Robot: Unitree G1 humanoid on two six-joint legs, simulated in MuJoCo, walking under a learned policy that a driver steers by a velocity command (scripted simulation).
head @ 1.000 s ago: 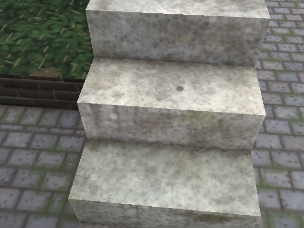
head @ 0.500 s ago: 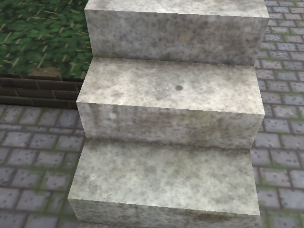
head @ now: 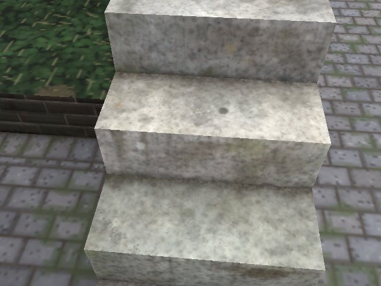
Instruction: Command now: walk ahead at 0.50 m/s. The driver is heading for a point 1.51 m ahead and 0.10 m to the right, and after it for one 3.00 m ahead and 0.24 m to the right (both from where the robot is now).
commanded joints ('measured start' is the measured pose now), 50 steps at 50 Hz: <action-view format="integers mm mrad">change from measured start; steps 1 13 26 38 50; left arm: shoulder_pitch -21 -22 -22 -23 -23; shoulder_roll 112 111 111 110 110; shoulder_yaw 22 22 23 23 23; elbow -47 -48 -49 -50 -50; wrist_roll -1 -1 -1 -1 -1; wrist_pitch -11 -11 -11 -11 -11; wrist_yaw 2 2 2 2 2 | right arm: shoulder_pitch -25 -25 -25 -25 -25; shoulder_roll -118 -118 -119 -118 -118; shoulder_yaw -24 -24 -25 -25 -25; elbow -48 -49 -51 -51 -52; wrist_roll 0 0 0 0 0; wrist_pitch -11 -11 -11 -10 -10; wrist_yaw -3 -3 -3 -3 -3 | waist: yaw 0 0 -1 -1 -2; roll -4 -4 -4 -4 -4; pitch -43 -44 -46 -46 -45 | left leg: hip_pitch -16 -14 -12 -11 -9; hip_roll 104 105 105 105 106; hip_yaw -64 -63 -61 -59 -57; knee -18 -17 -16 -16 -15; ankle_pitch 219 220 223 222 221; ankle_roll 35 34 34 33 32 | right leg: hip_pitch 28 27 25 23 22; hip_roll -157 -157 -156 -156 -155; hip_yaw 107 108 109 110 111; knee -12 -11 -9 -9 -8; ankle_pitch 263 262 264 263 263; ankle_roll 6 6 7 7 7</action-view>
